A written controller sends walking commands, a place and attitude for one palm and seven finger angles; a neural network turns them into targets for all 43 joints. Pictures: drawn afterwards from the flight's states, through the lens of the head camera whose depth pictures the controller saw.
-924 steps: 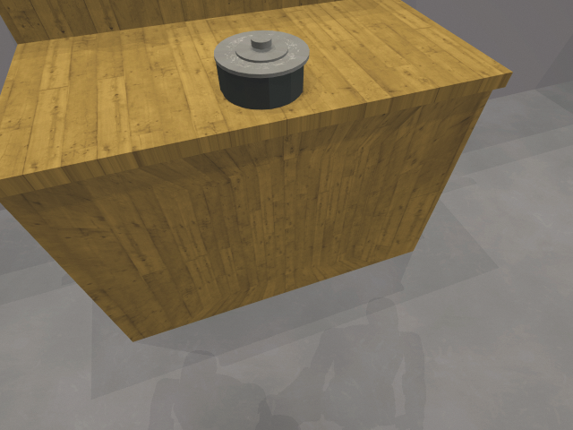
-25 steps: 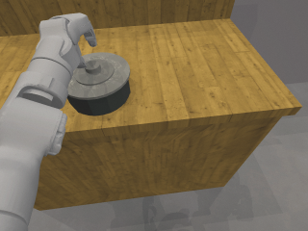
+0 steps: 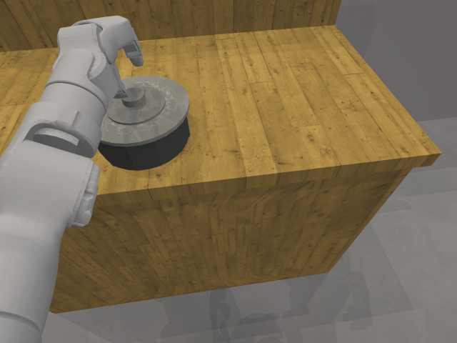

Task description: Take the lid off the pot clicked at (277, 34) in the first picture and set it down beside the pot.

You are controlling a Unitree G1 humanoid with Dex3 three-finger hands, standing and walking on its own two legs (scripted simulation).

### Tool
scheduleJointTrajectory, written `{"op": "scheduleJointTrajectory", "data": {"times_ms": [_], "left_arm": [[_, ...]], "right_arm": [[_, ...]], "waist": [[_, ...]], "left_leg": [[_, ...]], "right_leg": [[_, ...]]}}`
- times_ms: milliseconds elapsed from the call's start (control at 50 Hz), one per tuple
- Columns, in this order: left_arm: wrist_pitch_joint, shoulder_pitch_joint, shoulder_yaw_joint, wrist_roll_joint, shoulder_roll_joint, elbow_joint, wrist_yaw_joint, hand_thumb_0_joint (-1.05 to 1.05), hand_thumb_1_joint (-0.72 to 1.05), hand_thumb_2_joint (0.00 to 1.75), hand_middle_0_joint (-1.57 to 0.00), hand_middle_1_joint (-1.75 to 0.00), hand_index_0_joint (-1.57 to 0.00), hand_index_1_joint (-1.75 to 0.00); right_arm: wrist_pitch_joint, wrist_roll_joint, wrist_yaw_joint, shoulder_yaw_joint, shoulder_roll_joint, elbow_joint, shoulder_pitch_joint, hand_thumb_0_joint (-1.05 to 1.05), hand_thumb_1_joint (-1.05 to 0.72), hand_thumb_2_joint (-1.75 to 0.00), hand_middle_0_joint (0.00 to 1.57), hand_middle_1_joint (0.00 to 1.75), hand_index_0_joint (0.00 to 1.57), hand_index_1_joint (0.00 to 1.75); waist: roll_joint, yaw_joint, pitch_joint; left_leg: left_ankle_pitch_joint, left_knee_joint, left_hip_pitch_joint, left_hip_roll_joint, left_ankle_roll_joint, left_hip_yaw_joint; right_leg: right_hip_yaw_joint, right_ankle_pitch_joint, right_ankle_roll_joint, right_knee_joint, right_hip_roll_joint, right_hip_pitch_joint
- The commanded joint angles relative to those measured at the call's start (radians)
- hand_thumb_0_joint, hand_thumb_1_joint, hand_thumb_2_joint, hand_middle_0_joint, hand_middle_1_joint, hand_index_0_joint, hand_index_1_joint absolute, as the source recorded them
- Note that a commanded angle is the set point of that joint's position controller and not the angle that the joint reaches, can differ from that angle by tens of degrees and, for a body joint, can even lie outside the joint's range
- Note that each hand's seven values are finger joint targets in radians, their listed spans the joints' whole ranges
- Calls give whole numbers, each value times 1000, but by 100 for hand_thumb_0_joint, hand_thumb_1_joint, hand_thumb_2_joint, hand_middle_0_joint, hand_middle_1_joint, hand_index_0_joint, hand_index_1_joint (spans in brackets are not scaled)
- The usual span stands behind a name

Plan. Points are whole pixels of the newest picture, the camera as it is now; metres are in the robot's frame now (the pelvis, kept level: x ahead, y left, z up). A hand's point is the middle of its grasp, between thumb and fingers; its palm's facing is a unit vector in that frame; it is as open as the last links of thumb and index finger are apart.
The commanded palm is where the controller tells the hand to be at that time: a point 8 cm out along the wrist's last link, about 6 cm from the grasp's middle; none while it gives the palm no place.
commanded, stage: move the open hand above the knob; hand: left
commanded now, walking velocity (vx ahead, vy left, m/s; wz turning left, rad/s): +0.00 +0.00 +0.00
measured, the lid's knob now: (133, 97) +0.53 +0.14 +0.15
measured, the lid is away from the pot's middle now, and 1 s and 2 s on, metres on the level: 0.00 0.00 0.00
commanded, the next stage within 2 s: none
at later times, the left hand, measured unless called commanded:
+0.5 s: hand (112, 76) +0.50 +0.16 +0.22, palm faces -0.29 -0.08 -0.96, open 10.3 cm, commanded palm +0.50 +0.15 +0.27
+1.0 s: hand (120, 74) +0.50 +0.14 +0.22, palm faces -0.27 -0.07 -0.96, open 10.3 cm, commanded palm +0.49 +0.14 +0.27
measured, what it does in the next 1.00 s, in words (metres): stands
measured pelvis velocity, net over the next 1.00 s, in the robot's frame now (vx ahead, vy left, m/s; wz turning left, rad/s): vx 0.01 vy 0.00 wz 0.00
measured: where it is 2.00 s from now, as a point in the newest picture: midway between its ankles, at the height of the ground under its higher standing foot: outside the picture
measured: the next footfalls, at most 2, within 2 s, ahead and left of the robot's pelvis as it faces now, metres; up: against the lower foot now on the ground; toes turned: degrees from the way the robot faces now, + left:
none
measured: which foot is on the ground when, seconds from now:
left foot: down 0.00-1.00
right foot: down 0.00-1.00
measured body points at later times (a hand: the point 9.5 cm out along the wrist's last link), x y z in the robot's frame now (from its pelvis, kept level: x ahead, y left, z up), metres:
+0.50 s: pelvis +0.00 +0.00 +0.00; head +0.05 -0.01 +0.45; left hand +0.51 +0.16 +0.27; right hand +0.06 -0.27 -0.13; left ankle -0.01 +0.11 -0.74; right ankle -0.04 -0.13 -0.74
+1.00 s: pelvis +0.01 +0.00 +0.00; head +0.04 -0.02 +0.45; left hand +0.51 +0.14 +0.27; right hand +0.06 -0.27 -0.14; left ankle -0.01 +0.11 -0.74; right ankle -0.04 -0.13 -0.74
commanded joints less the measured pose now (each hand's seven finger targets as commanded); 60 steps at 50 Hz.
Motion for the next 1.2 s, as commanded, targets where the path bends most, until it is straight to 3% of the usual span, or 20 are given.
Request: {"op": "scheduleJointTrajectory", "data": {"times_ms": [0, 40, 80, 160, 240, 300, 340, 460, 500, 620, 700, 720, 760, 800, 840, 900, 960, 1040, 1100, 1180], "left_arm": [[12, -540, -12, 1, 141, -178, 32, 0, -20, 117, -71, -25, -71, -25], [19, -557, 70, 20, 261, -158, 34, 0, -20, 117, -71, -25, -71, -25], [0, -611, 68, 22, 272, -229, 37, 0, -20, 117, -71, -25, -71, -25], [7, -557, -5, 19, 163, -202, 28, 0, -20, 117, -71, -25, -71, -25], [12, -591, 34, 15, 230, -192, 26, 0, -20, 117, -71, -25, -71, -25], [1, -595, -18, -1, 156, -203, 27, 0, -20, 117, -71, -25, -71, -25], [5, -591, 36, 18, 228, -179, 32, 0, -20, 117, -71, -25, -71, -25], [-6, -612, 22, 25, 210, -226, 34, 0, -20, 117, -71, -25, -71, -25], [7, -564, -28, 2, 128, -180, 26, 0, -20, 117, -71, -25, -71, -25], [-2, -623, 66, 22, 262, -218, 39, 0, -20, 117, -71, -25, -71, -25], [6, -562, -15, 8, 140, -194, 33, 0, -20, 117, -71, -25, -71, -25], [2, -581, 50, 19, 220, -224, 36, 0, -20, 117, -71, -25, -71, -25], [-1, -572, 20, 17, 180, -241, 28, 0, -20, 117, -71, -25, -71, -25], [13, -522, 1, 2, 151, -191, 27, 0, -20, 117, -71, -25, -71, -25], [14, -569, 45, 16, 214, -217, 31, 0, -20, 117, -71, -25, -71, -25], [4, -558, 16, -3, 170, -252, 34, 0, -20, 117, -71, -25, -71, -25], [29, -530, 35, 16, 199, -190, 33, 0, -20, 117, -71, -25, -71, -25], [14, -564, 44, 15, 212, -268, 34, 0, -20, 117, -71, -25, -71, -25], [38, -515, -15, -7, 132, -186, 24, 0, -20, 117, -71, -25, -71, -25], [30, -599, 10, 8, 203, -192, 27, 0, -20, 117, -71, -25, -71, -25]], "right_arm": [[-19, 5, -9, -46, -142, -94, 4, 0, -90, -90, 20, 30, 20, 30], [-14, 1, -17, -40, -150, -87, 10, 0, -90, -90, 20, 30, 20, 30], [-26, 0, -20, -39, -138, -104, -1, 0, -90, -90, 20, 30, 20, 30], [-19, 5, -9, -43, -135, -95, 3, 0, -90, -90, 20, 30, 20, 30], [-11, 5, -17, -41, -145, -89, 3, 0, -90, -90, 20, 30, 20, 30], [-19, 7, -17, -44, -139, -93, 1, 0, -90, -90, 20, 30, 20, 30], [-15, 2, -20, -40, -142, -87, 5, 0, -90, -90, 20, 30, 20, 30], [-17, 2, -14, -43, -134, -98, 0, 0, -90, -90, 20, 30, 20, 30], [-11, 6, -11, -47, -139, -88, 12, 0, -90, -90, 20, 30, 20, 30], [-15, -2, -18, -43, -140, -86, 21, 0, -90, -90, 20, 30, 20, 30], [-13, 2, -11, -48, -138, -89, 16, 0, -90, -90, 20, 30, 20, 30], [-15, -2, -6, -46, -138, -92, 18, 0, -90, -90, 20, 30, 20, 30], [-18, -3, -3, -47, -130, -103, 6, 0, -90, -90, 20, 30, 20, 30], [-9, 0, -4, -49, -140, -92, 14, 0, -90, -90, 20, 30, 20, 30], [-11, -2, -5, -42, -138, -95, 6, 0, -90, -90, 20, 30, 20, 30], [-18, -3, -7, -45, -133, -104, 1, 0, -90, -90, 20, 30, 20, 30], [-11, -1, -11, -37, -133, -97, -6, 0, -90, -90, 20, 30, 20, 30], [-16, -3, -12, -38, -126, -114, -25, 0, -90, -90, 20, 30, 20, 30], [-2, 4, -15, -38, -136, -98, -22, 0, -90, -90, 20, 30, 20, 30], [-9, 4, -31, -30, -134, -101, -32, 0, -90, -90, 20, 30, 20, 30]], "waist": [[-46, -9, -352], [-103, -5, -369], [-76, 2, -430], [-51, -10, -369], [-83, -19, -378], [-38, -26, -373], [-69, -19, -391], [-26, -13, -450], [-15, -26, -395], [-47, -14, -456], [-25, -17, -406], [-36, -2, -451], [-16, 0, -463], [-34, -9, -395], [-71, -1, -411], [-34, 1, -425], [-107, 3, -374], [-71, 12, -430], [-86, -9, -323], [-111, -21, -350]], "left_leg": [[406, 30, 321, -30, 49, -26], [356, 22, 282, -35, 54, -24], [374, 27, 306, -40, 55, -23], [419, 33, 335, -28, 48, -32], [364, 27, 303, -34, 52, -23], [391, 38, 336, -35, 52, -25], [372, 34, 313, -37, 53, -26], [472, 52, 355, -31, 49, -32], [503, 56, 361, -27, 48, -34], [453, 48, 343, -32, 51, -32], [525, 56, 360, -25, 48, -31], [533, 57, 370, -22, 47, -41], [568, 66, 386, -25, 49, -40], [536, 57, 360, -24, 49, -34], [482, 45, 336, -29, 52, -34], [511, 51, 362, -30, 52, -33], [411, 27, 297, -34, 54, -22], [452, 37, 338, -34, 54, -26], [374, 19, 295, -34, 50, -17], [258, 6, 269, -47, 55, -13]], "right_leg": [[-45, 379, -43, -37, 60, 31], [-37, 393, -38, -33, 61, 74], [-28, 417, -37, -27, 57, 103], [-42, 380, -38, -32, 63, 27], [-36, 399, -38, -34, 60, 58], [-39, 393, -42, -37, 61, 28], [-34, 396, -39, -31, 62, 51], [-33, 435, -38, -18, 61, 55], [-44, 431, -41, -26, 63, 14], [-33, 441, -38, -19, 63, 70], [-46, 445, -40, -22, 64, 28], [-40, 440, -36, -13, 65, 51], [-37, 456, -36, -10, 64, 47], [-45, 441, -40, -24, 63, 32], [-39, 435, -38, -21, 65, 63], [-42, 450, -41, -22, 61, 65], [-38, 422, -36, -30, 60, 84], [-33, 445, -37, -20, 56, 102], [-45, 406, -40, -41, 55, 62], [-29, 373, -36, -47, 53, 86]]}}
